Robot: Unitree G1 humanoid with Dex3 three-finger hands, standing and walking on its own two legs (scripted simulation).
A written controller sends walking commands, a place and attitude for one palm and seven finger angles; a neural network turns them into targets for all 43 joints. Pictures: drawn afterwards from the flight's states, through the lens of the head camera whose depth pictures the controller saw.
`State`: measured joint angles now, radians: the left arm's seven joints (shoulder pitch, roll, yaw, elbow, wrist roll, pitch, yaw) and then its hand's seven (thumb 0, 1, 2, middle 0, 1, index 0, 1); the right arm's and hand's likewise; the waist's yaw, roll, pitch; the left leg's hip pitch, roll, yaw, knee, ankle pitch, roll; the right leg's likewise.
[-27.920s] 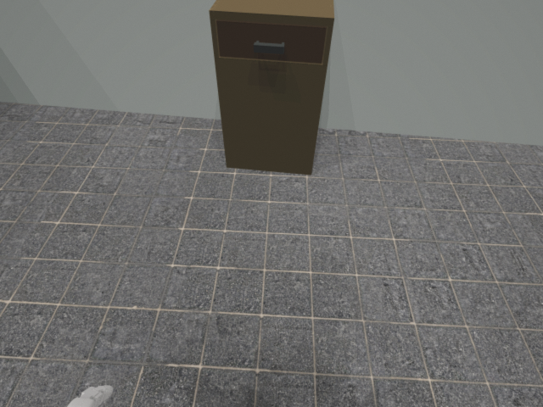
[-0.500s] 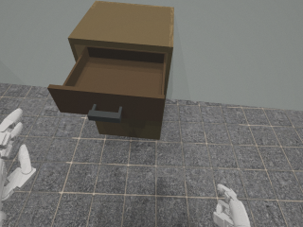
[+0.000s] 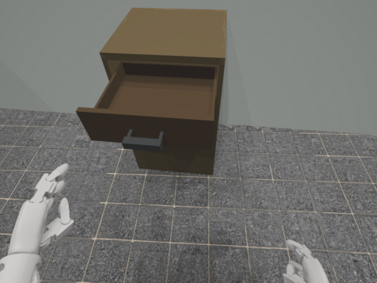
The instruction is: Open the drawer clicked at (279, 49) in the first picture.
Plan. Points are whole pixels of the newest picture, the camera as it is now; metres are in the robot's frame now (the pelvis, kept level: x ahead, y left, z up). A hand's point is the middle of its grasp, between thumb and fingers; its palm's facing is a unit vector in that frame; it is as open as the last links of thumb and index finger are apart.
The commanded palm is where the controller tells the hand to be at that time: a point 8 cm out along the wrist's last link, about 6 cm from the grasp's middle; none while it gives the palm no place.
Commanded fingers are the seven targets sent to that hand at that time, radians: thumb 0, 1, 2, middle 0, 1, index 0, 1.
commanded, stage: let the arm hang, fingers relaxed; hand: left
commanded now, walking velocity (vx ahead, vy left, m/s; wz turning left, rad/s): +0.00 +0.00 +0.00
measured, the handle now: (144, 138) +0.53 +0.18 -0.07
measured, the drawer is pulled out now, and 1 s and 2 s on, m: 0.29 0.29 0.29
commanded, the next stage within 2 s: look to check the result in 1.02 s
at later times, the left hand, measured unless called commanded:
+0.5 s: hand out of the picture -0.04 +0.17 -0.16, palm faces +0.01 -0.97 -0.24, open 7.3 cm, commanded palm none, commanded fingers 0.00 0.90 0.90 -0.20 -0.30 -0.20 -0.30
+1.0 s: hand out of the picture -0.01 +0.14 -0.17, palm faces +0.03 -0.98 -0.18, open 7.4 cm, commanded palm none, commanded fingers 0.00 0.90 0.90 -0.20 -0.30 -0.20 -0.30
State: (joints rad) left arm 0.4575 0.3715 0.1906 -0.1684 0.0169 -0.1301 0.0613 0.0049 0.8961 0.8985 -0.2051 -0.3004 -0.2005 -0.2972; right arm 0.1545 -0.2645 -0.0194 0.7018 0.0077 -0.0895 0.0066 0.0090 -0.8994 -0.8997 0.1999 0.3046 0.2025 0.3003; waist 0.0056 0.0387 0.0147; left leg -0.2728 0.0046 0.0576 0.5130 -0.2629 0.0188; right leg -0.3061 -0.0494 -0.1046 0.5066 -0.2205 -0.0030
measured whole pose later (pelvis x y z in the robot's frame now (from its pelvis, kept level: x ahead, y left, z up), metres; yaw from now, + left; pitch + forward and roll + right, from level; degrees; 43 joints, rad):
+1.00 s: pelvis -0.01 -0.02 +0.01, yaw -1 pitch -2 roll +0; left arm 0.28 0.13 0.02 1.12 0.01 0.00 0.03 0.01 0.92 0.90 -0.20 -0.30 -0.20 -0.30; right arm 0.35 -0.09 -0.01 1.11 -0.01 0.01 -0.04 0.00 -0.91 -0.90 0.20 0.30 0.20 0.30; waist -0.01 0.01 0.06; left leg -0.18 0.04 0.06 0.42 -0.21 -0.01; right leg -0.22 -0.01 -0.10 0.41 -0.17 -0.04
